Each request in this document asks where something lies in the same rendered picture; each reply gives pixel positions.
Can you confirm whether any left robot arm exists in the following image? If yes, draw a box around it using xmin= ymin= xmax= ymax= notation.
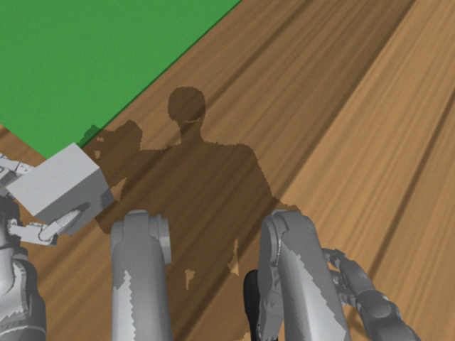
xmin=0 ymin=245 xmax=47 ymax=341

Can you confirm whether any right robot hand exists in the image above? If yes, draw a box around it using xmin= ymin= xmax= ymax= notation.
xmin=322 ymin=248 xmax=376 ymax=307

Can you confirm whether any carton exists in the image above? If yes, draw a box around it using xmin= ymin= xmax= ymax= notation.
xmin=5 ymin=142 xmax=115 ymax=236

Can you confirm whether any left robot hand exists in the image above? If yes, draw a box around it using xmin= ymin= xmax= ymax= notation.
xmin=0 ymin=153 xmax=83 ymax=247

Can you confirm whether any right robot arm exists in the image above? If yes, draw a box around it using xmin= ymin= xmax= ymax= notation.
xmin=355 ymin=290 xmax=421 ymax=341

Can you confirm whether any right robot foot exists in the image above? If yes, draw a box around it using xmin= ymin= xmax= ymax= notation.
xmin=243 ymin=269 xmax=278 ymax=341

